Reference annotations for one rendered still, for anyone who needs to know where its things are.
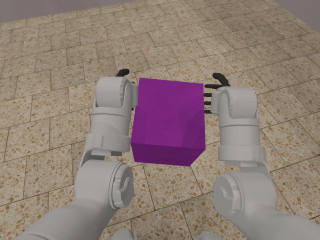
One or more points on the robot right shin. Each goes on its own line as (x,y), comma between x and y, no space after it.
(204,232)

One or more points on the left robot forearm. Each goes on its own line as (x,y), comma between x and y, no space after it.
(114,98)

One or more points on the carton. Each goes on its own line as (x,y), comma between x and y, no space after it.
(169,122)

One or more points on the right robot upper arm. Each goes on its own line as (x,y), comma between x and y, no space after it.
(248,199)

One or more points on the right robot forearm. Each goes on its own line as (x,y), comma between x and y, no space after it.
(238,119)

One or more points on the left robot upper arm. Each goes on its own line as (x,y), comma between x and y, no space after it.
(101,188)

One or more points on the robot left thigh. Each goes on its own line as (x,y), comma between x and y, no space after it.
(125,234)

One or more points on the right robot hand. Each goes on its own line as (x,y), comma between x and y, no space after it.
(224,83)

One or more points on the left robot hand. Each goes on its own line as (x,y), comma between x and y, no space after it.
(122,73)

